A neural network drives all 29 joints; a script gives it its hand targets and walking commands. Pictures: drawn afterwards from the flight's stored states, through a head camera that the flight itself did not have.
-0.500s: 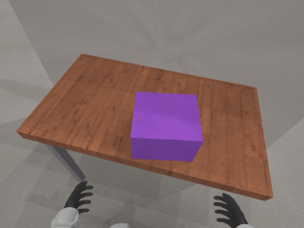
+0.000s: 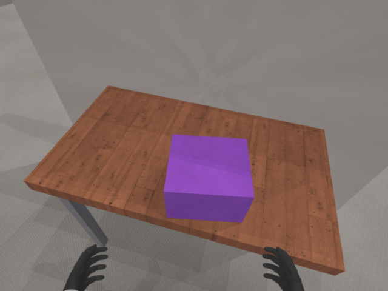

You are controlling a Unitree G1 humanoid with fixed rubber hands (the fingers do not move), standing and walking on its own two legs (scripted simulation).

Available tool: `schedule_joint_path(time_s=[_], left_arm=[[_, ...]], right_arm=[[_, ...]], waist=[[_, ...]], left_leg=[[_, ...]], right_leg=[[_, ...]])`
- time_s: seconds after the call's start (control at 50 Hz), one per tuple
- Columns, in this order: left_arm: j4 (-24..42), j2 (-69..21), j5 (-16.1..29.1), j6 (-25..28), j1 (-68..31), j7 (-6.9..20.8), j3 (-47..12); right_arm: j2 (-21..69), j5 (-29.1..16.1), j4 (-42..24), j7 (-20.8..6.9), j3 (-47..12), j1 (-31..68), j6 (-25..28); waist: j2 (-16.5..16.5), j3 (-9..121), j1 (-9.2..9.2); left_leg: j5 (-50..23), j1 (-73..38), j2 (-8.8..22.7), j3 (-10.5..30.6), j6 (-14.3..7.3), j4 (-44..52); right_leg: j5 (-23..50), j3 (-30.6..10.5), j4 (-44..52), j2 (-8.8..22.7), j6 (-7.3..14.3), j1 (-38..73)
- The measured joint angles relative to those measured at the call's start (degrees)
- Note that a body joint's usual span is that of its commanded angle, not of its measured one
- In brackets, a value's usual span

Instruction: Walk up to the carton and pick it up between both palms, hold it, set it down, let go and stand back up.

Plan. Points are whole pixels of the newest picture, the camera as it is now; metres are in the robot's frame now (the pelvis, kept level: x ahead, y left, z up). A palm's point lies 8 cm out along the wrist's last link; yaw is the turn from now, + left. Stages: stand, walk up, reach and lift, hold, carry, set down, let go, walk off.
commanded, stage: reach and lift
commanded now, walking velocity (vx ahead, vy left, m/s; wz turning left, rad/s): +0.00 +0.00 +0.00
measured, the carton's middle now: (207, 178) +0.41 -0.01 -0.07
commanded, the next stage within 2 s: none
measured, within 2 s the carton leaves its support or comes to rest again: neither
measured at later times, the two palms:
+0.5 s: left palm (84, 281) +0.15 +0.24 -0.07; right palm out of the picture +0.14 -0.18 -0.06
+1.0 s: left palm (92, 241) +0.22 +0.23 -0.03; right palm (287, 251) +0.21 -0.18 -0.04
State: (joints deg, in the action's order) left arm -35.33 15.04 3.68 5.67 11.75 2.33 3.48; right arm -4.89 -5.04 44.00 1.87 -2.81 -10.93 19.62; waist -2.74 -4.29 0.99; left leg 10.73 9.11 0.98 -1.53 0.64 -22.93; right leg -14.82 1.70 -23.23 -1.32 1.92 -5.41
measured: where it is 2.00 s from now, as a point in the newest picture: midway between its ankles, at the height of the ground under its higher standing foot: outside the picture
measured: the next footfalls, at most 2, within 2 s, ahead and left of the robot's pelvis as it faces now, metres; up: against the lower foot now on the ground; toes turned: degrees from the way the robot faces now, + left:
none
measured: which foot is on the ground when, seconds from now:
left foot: down 0.00-1.00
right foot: down 0.00-1.00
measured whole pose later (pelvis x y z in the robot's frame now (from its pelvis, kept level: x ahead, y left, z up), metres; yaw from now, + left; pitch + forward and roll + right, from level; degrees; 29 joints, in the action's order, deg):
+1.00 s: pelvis +0.01 +0.02 +0.00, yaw -2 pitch -2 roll +0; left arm -34.5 13.5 11.8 21.6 5.2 -3.7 -5.7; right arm -6.9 -12.5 39.1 0.0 -2.0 -4.7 22.7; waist -1.5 -2.1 1.8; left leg 13.9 10.7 0.6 -3.2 -0.7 -27.1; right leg -16.7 -0.6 -26.3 -0.9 0.6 -7.2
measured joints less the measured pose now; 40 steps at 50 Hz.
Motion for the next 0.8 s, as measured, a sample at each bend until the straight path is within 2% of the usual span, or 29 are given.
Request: schedule_joint_path(time_s=[0.12,0.48,0.7,0.8], left_arm=[[-0.1,-0.5,1.1,3.2,0.9,-0.4,-2.2],[0.6,-1.4,3.6,13.7,2.4,-5.5,-7.7],[-1.1,-1.1,6.9,19.5,-0.7,-6.4,-10.0],[-2.2,-1.3,7.7,20.3,-3.2,-6.2,-10.2]], right_arm=[[0.1,-0.5,0.1,-0.3,0.8,-1.3,1.0],[-0.1,-3.8,-2.1,-3.2,2.1,-3.4,4.3],[-0.3,-4.8,-2.5,-3.5,2.5,0.3,6.8],[-0.9,-5.4,-2.1,-3.2,2.1,3.0,6.6]], waist=[[-0.1,1.1,0.45],[-0.9,1.3,1.73],[0.9,1.7,1.28],[1.4,1.6,0.94]], left_leg=[[0.3,-1.6,-0.2,-0.5,-0.4,0.2],[1.8,-1.2,-0.2,-1.9,-1.1,-2.5],[3.0,0.9,-0.5,-1.7,-1.5,-5.2],[3.2,1.5,-0.6,-1.6,-1.5,-5.6]], right_leg=[[0.0,-0.6,0.5,0.2,-0.4,1.5],[-0.7,-2.1,-1.9,0.3,-1.0,0.8],[-1.9,-2.0,-4.4,0.6,-1.3,-1.1],[-2.2,-2.0,-5.0,0.7,-1.4,-1.7]])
